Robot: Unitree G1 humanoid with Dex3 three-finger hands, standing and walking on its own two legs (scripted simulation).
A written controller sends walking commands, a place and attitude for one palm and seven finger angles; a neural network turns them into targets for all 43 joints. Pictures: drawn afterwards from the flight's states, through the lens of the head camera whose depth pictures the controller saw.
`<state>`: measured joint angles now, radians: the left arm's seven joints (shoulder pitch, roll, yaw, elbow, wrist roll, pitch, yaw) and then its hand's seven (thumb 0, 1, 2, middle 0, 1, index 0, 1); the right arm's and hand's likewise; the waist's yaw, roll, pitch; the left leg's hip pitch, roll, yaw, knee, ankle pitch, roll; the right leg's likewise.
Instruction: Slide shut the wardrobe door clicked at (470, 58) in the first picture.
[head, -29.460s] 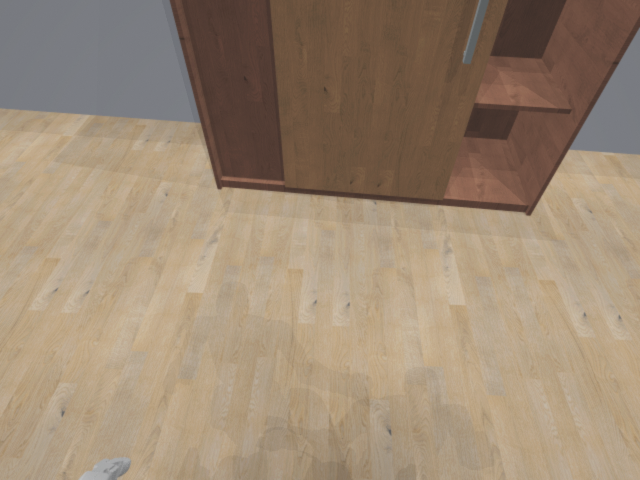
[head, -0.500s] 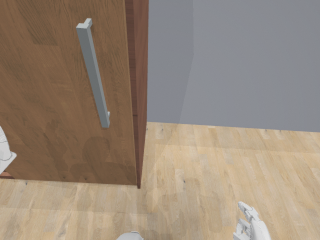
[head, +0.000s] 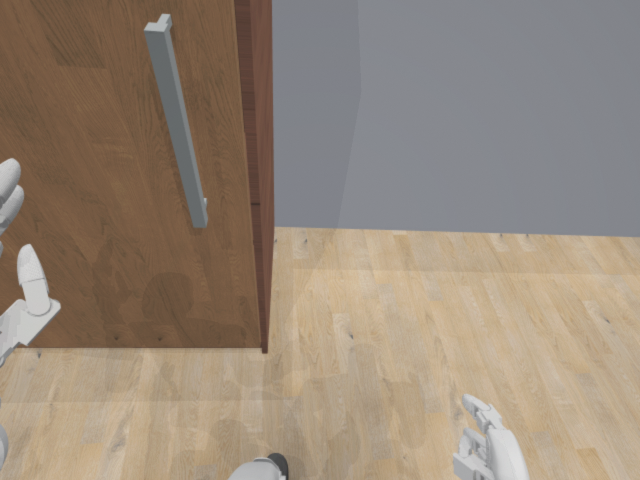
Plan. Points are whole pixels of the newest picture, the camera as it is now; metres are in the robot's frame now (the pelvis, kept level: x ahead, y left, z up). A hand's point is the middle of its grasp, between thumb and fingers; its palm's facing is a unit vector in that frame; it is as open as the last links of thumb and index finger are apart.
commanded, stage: step back with the hand held close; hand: left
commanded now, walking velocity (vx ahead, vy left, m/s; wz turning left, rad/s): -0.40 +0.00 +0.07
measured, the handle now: (186, 138) +0.54 +0.28 +0.10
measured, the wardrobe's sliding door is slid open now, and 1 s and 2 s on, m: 0.00 0.00 0.00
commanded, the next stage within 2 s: stop stepping back and stand still in 0.10 s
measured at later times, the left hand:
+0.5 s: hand out of the picture +0.12 +0.31 +0.18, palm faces +0.48 -0.81 -0.32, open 7.4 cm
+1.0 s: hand out of the picture +0.09 +0.32 +0.19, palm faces +0.46 -0.80 -0.39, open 7.4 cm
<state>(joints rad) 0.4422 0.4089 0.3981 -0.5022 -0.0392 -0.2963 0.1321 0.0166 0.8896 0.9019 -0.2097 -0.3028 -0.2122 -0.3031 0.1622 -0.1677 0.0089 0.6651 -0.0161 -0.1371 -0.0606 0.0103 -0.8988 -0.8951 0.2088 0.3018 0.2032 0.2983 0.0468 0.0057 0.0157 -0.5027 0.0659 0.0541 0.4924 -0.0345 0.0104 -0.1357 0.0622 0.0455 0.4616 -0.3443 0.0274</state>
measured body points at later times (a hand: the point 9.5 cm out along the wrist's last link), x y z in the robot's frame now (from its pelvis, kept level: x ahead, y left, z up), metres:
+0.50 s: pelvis -0.09 +0.03 +0.01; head -0.09 +0.08 +0.46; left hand +0.09 +0.35 +0.20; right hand +0.06 -0.19 -0.05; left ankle -0.01 +0.11 -0.73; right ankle -0.10 -0.11 -0.70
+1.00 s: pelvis -0.11 +0.05 +0.01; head -0.13 +0.08 +0.46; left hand +0.06 +0.36 +0.21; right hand +0.02 -0.19 -0.07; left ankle -0.05 +0.14 -0.73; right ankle -0.12 -0.06 -0.71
